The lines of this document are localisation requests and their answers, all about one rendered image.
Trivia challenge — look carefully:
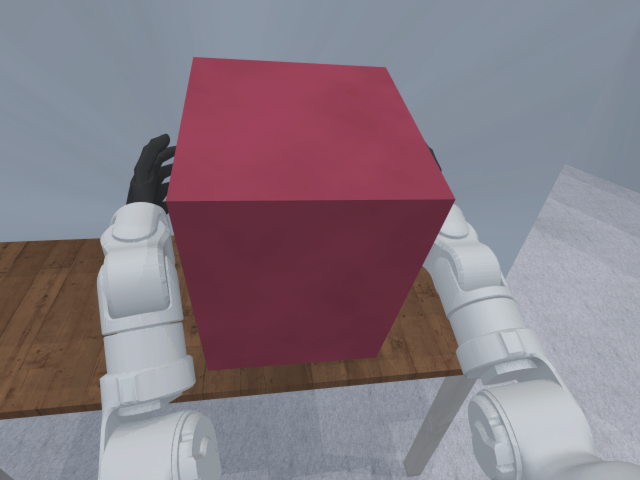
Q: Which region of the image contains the carton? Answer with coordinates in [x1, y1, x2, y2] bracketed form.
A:
[166, 57, 456, 371]

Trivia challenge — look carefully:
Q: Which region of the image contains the robot right forearm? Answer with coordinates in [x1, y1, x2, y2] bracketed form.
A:
[422, 204, 595, 452]

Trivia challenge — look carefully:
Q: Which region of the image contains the left robot hand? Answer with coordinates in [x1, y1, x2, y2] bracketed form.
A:
[126, 134, 176, 214]

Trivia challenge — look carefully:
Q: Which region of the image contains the table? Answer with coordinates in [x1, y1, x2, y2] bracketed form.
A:
[0, 235, 477, 480]

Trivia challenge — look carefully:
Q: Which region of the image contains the right robot upper arm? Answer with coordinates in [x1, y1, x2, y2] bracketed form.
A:
[468, 378, 640, 480]

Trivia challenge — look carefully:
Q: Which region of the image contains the robot left forearm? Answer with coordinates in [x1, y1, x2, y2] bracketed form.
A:
[97, 202, 196, 480]

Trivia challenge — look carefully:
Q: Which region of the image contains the left robot upper arm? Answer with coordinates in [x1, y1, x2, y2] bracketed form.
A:
[100, 410, 221, 480]

